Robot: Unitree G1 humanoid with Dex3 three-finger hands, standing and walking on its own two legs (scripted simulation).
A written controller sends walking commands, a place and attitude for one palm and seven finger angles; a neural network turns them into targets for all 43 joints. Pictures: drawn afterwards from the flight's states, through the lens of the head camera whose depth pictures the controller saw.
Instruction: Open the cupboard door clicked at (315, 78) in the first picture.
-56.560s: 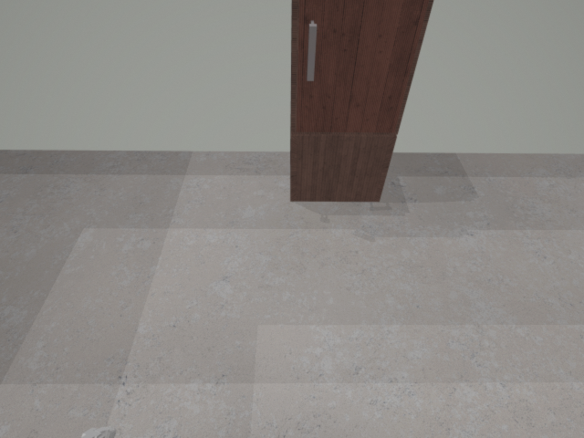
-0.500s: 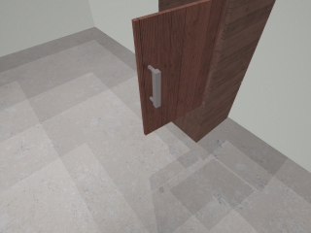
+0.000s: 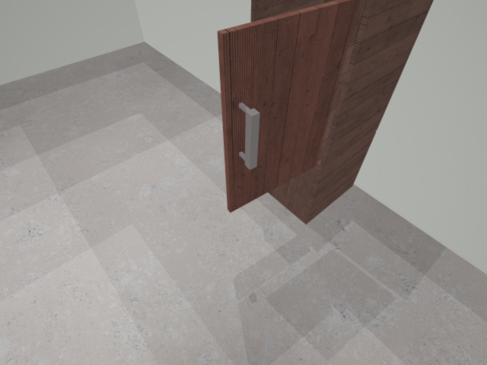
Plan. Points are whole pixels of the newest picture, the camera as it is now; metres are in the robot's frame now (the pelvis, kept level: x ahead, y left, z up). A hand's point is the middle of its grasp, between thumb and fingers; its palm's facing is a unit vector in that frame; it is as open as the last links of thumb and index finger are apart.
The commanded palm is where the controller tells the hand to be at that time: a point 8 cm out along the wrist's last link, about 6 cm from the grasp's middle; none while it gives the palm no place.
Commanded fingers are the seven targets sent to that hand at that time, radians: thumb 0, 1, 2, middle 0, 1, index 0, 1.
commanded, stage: look to check the result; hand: left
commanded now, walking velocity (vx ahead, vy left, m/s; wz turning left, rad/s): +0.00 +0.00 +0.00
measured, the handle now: (247, 136) +0.65 +0.03 -0.02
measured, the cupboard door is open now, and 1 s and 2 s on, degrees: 84 84 84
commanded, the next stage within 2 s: stand and wait in 0.56 s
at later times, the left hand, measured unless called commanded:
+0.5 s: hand out of the picture +0.03 +0.21 -0.17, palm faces +0.02 -0.97 -0.24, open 7.4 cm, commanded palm none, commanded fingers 0.00 0.90 0.90 -0.20 -0.30 -0.20 -0.30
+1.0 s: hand out of the picture +0.09 +0.23 -0.16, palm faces +0.00 -0.95 -0.30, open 7.4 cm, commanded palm none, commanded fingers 0.00 0.90 0.90 -0.20 -0.30 -0.20 -0.30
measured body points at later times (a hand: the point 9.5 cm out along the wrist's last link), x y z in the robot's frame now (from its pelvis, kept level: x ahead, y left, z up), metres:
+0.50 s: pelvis +0.01 +0.01 +0.00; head +0.03 +0.00 +0.45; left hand +0.03 +0.26 -0.15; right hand +0.04 -0.23 -0.16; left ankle +0.02 +0.11 -0.74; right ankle +0.01 -0.09 -0.74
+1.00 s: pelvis +0.03 +0.00 +0.01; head +0.04 -0.01 +0.45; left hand +0.09 +0.28 -0.13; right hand +0.08 -0.27 -0.15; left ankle +0.02 +0.11 -0.74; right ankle +0.01 -0.09 -0.74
